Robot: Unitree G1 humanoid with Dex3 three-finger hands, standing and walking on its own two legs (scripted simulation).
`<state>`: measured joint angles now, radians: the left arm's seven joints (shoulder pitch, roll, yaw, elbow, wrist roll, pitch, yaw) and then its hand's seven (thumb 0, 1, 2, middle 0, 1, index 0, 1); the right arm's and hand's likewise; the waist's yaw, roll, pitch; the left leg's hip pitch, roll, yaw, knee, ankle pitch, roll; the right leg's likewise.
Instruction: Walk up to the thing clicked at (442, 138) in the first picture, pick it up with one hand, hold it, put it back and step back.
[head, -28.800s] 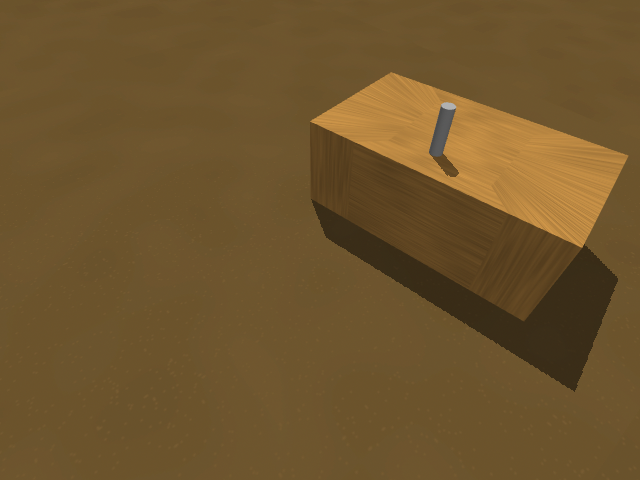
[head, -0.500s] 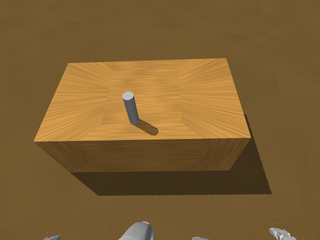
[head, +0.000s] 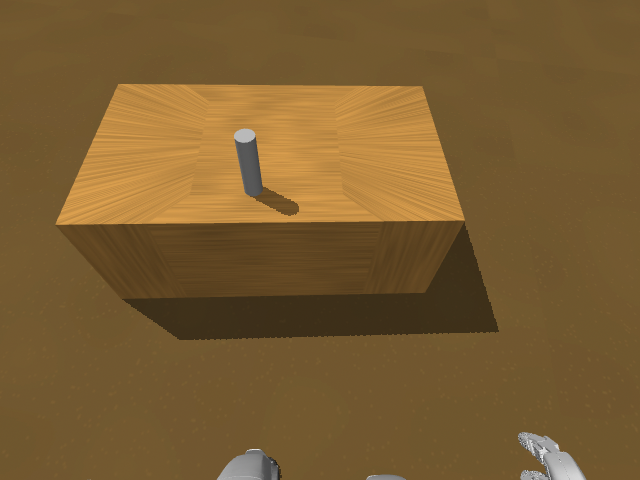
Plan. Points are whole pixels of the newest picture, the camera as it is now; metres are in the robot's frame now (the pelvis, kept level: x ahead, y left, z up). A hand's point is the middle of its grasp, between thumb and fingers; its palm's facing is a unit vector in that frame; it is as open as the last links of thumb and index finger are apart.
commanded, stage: step back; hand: left
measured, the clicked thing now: (249, 164) +0.84 +0.20 -0.24
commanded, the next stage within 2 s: stand in 1.80 s
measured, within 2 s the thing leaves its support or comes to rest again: neither
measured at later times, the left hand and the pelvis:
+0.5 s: hand out of the picture -0.06 +0.27 -0.14, palm faces +0.08 -0.91 -0.41, open 7.4 cm; pelvis -0.17 -0.01 +0.00, yaw +5 degrees
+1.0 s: hand out of the picture -0.25 +0.26 -0.13, palm faces +0.09 -0.90 -0.42, open 7.4 cm; pelvis -0.28 -0.03 +0.00, yaw +5 degrees
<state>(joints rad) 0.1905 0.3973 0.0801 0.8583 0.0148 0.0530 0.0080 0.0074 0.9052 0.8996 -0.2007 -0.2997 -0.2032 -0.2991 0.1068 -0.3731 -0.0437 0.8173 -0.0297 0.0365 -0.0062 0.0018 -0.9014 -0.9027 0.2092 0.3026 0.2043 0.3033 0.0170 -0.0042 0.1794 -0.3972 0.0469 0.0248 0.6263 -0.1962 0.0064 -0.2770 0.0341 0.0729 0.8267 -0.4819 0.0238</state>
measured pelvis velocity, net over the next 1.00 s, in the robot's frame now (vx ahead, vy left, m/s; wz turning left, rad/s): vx -0.28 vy -0.03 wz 0.08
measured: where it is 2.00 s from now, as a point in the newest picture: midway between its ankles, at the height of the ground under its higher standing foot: outside the picture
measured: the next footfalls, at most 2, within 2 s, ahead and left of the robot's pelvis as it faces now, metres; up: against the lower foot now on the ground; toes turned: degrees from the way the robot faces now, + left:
right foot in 0.04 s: -0.01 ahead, -0.13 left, +0.00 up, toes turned +2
left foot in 0.38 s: -0.10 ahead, +0.12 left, +0.00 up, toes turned +3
